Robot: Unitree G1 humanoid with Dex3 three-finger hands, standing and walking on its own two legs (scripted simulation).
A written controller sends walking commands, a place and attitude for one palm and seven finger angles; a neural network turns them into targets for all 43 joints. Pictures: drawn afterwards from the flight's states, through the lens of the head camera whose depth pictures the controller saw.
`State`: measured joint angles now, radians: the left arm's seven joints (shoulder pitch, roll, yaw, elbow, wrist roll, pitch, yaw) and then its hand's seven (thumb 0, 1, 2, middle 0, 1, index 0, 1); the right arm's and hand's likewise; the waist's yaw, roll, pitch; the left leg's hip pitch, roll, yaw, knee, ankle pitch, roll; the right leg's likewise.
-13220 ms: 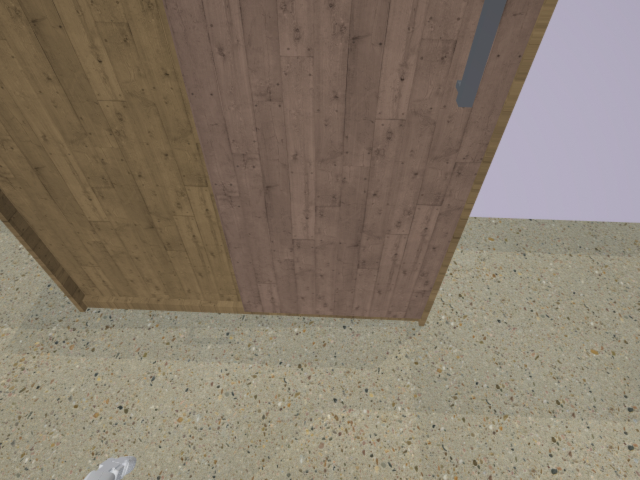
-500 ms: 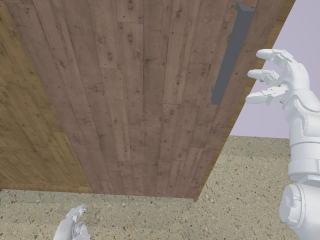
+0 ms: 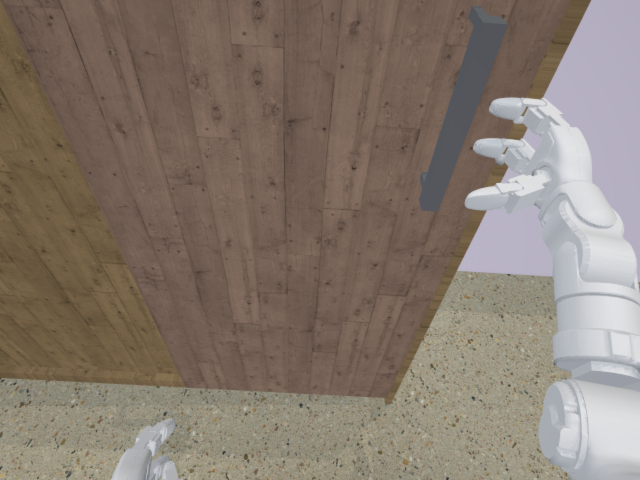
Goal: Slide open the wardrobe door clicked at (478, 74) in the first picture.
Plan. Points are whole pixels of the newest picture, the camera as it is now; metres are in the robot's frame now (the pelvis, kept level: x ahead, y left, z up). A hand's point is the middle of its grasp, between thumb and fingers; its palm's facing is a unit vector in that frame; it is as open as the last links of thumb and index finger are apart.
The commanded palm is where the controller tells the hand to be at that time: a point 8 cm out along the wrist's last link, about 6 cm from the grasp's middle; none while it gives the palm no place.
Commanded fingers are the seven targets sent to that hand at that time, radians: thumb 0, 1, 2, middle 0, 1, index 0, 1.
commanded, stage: feel for the door with the fingertips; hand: right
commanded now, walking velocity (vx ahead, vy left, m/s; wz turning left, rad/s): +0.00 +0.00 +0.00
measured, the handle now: (450, 120) +0.49 -0.11 +0.24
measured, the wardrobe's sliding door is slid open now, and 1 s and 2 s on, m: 0.00 0.00 0.00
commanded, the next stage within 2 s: slide the fingers in behind the handle in 0.86 s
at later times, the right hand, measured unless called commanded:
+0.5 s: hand (488, 155) +0.43 -0.14 +0.23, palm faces +0.00 +1.00 -0.01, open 14.0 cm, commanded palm +0.41 -0.19 +0.23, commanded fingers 0.00 0.50 -0.30 0.30 1.20 0.30 1.20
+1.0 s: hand (487, 145) +0.45 -0.15 +0.23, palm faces -0.02 +1.00 +0.02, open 14.0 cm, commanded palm +0.42 -0.20 +0.23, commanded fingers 0.00 0.50 -0.30 0.30 1.20 0.30 1.20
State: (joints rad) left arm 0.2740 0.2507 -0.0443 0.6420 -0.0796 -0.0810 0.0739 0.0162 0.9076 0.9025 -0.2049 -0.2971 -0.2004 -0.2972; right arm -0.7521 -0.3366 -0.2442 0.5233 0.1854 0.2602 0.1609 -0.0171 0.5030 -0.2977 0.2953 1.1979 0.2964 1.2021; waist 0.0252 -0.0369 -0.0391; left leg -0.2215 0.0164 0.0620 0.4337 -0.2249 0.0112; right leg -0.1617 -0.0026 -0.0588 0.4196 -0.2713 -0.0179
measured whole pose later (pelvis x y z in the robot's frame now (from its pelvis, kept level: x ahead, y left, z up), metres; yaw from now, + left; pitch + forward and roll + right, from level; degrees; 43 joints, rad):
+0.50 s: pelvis -0.01 +0.01 +0.00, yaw +0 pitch +0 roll +0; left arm 0.25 0.25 -0.05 0.64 -0.08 -0.06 0.09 0.01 0.91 0.90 -0.21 -0.30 -0.20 -0.30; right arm -0.86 -0.34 -0.22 0.68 0.17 0.26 0.12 -0.02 0.50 -0.30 0.30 1.20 0.30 1.20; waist 0.03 -0.03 -0.04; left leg -0.22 0.01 0.07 0.42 -0.20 0.02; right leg -0.17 -0.01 -0.05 0.41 -0.25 -0.01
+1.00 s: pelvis -0.01 +0.00 +0.00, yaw +1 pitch +2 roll +0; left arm 0.34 0.27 -0.03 0.67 -0.07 -0.09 0.08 0.02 0.91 0.90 -0.20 -0.30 -0.20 -0.30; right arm -0.90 -0.38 -0.28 0.79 0.15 0.17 0.16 -0.02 0.50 -0.30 0.32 1.21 0.31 1.21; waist 0.06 -0.03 -0.04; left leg -0.24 0.00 0.04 0.40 -0.19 0.02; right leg -0.18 -0.02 -0.08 0.40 -0.25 -0.02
